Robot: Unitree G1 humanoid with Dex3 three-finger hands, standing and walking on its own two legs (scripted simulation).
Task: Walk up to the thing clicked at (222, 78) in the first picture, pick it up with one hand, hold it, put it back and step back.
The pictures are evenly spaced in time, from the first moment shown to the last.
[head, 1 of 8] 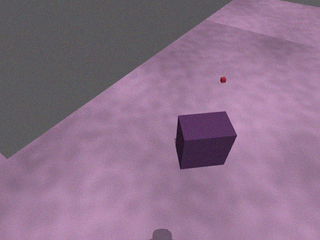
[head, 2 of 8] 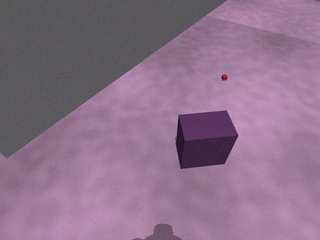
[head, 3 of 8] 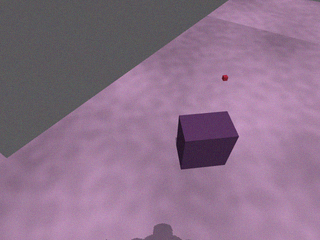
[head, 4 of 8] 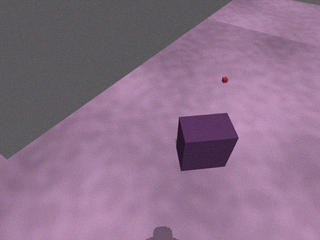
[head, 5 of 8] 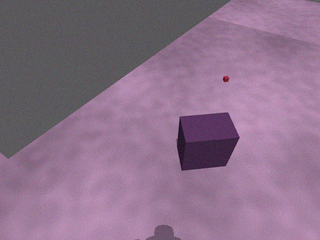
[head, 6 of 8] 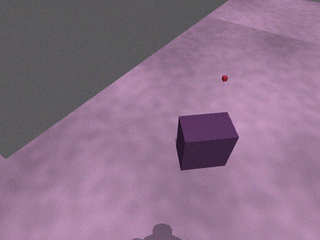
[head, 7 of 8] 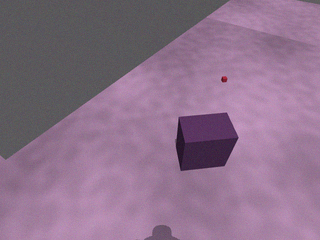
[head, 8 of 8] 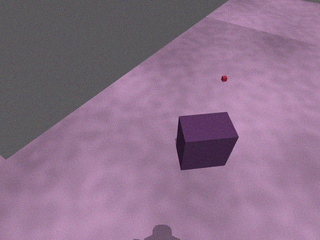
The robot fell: no
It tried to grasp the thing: no
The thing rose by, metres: 0.00
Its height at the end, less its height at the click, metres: +0.00
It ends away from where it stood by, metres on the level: 0.00
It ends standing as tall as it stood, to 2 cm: yes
